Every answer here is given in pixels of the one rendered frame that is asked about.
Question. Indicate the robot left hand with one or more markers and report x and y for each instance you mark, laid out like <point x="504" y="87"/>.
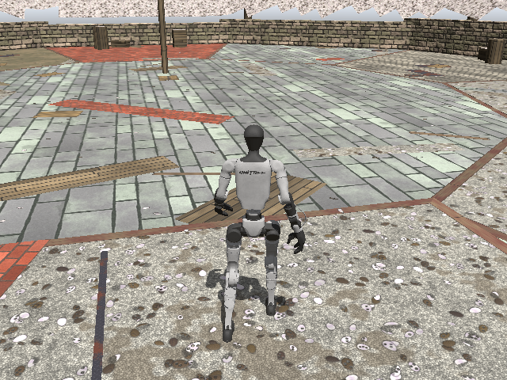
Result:
<point x="225" y="206"/>

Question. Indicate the robot right upper arm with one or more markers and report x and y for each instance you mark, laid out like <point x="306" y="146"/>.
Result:
<point x="281" y="180"/>

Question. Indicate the robot foot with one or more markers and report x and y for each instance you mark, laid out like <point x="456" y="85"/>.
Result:
<point x="270" y="310"/>
<point x="227" y="334"/>

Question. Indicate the robot left upper arm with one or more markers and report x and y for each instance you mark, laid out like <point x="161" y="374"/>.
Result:
<point x="225" y="177"/>

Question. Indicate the robot right hand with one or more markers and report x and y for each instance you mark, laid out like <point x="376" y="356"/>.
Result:
<point x="301" y="240"/>

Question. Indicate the robot left forearm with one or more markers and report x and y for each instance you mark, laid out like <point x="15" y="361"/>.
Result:
<point x="218" y="203"/>

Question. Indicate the robot right forearm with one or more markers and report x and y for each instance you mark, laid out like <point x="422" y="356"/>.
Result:
<point x="292" y="215"/>

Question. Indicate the right robot foot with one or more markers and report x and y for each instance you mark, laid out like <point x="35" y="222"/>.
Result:
<point x="270" y="310"/>

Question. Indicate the left robot foot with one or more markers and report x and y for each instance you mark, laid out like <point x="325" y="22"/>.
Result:
<point x="227" y="334"/>

